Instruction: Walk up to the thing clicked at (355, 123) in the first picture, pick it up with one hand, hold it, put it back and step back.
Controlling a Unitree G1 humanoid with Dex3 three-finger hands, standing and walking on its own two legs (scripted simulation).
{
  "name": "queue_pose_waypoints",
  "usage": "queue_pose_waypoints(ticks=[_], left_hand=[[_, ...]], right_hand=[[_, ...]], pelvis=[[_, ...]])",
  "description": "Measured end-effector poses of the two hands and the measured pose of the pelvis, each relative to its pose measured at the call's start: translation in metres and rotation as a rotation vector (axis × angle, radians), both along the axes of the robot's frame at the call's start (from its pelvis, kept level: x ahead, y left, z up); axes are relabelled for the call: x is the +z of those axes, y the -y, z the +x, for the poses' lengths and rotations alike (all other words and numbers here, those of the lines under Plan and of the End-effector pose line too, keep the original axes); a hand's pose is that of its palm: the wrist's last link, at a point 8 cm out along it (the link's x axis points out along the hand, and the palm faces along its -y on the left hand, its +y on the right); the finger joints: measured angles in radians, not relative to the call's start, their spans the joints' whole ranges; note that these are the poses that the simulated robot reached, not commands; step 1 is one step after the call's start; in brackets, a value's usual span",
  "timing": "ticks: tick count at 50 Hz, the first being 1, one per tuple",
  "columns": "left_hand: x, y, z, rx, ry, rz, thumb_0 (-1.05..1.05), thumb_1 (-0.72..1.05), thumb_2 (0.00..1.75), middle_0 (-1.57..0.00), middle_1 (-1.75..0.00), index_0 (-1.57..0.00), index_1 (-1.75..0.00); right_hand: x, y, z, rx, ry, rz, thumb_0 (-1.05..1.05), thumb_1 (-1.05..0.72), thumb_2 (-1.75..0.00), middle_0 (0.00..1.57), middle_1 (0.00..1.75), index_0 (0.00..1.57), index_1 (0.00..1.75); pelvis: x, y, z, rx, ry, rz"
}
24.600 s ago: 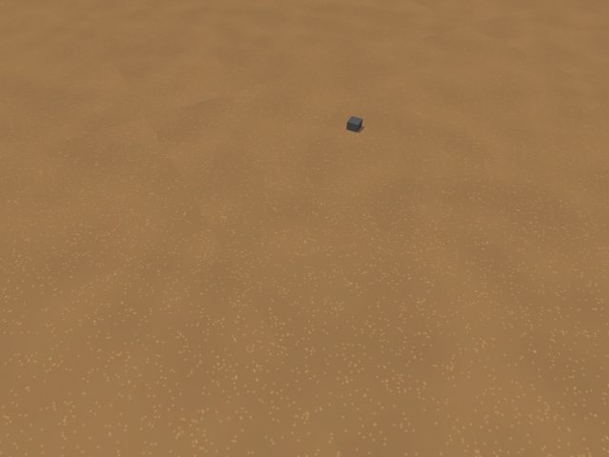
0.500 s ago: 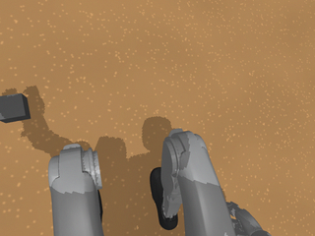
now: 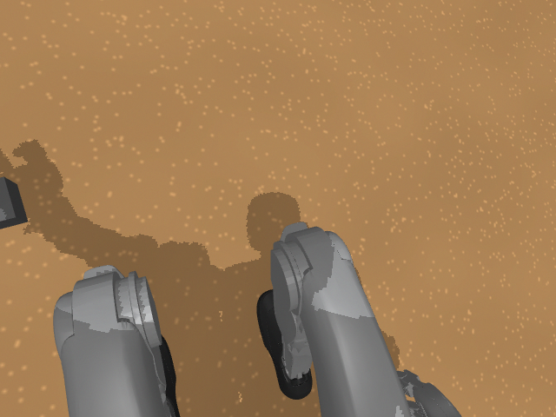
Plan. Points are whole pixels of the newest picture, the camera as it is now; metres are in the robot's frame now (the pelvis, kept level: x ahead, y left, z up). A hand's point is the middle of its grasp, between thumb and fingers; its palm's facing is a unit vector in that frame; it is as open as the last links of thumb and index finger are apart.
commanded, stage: close in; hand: left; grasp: from above
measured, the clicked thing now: out of the picture +0.45 +0.35 -0.29
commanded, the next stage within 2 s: rest palm in 0.10 s
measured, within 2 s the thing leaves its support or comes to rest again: neither
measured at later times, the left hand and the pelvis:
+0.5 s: hand out of the picture +0.42 +0.33 -0.23, palm faces -0.40 -0.10 -0.91, open 14.1 cm; pelvis +0.00 +0.01 -0.02, yaw -2 degrees
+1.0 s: hand out of the picture +0.42 +0.34 -0.25, palm faces -0.48 -0.19 -0.86, open 14.3 cm; pelvis +0.00 +0.00 -0.02, yaw -4 degrees
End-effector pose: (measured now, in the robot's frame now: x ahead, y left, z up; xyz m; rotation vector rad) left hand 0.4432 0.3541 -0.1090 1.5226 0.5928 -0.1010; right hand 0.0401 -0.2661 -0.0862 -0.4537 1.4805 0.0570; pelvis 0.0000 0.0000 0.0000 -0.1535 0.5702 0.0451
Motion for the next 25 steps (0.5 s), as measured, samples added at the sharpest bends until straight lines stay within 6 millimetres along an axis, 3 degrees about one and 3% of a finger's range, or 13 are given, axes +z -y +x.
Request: queue_pose_waypoints(ticks=[4,8,16,25], left_hand=[[-0.004,-0.009,-0.014,0.019,-0.094,-0.030,0.00,-0.49,0.95,-0.07,-1.05,-0.11,-1.01],[-0.018,-0.005,-0.022,-0.036,-0.139,-0.104,0.00,-0.49,0.95,-0.07,-1.05,-0.11,-1.01],[-0.043,0.012,-0.025,-0.169,-0.018,-0.199,0.00,-0.50,0.96,-0.08,-1.02,-0.10,-1.00],[-0.064,0.017,-0.021,-0.161,0.037,-0.099,0.00,-0.50,0.99,-0.08,-0.98,-0.08,-0.97]], right_hand=[[0.000,-0.003,0.009,0.020,0.014,0.011,0.00,-0.90,-0.89,0.21,0.30,0.20,0.30],[0.005,-0.002,0.021,0.061,0.030,-0.014,0.00,-0.90,-0.89,0.21,0.30,0.20,0.30],[0.019,0.004,0.037,0.130,0.030,-0.101,0.00,-0.90,-0.89,0.21,0.30,0.20,0.30],[0.018,0.002,0.039,0.176,0.050,-0.108,0.00,-0.89,-0.89,0.20,0.30,0.20,0.30]], pelvis=[[0.003,0.000,-0.001,0.006,0.004,0.000],[0.003,-0.001,-0.002,0.006,0.022,-0.011],[-0.003,-0.004,-0.002,0.002,0.058,-0.035],[-0.016,-0.007,-0.001,-0.011,0.066,-0.044]])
